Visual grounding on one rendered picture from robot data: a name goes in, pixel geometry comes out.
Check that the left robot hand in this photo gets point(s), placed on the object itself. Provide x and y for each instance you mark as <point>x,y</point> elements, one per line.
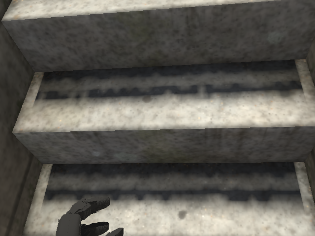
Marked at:
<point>70,224</point>

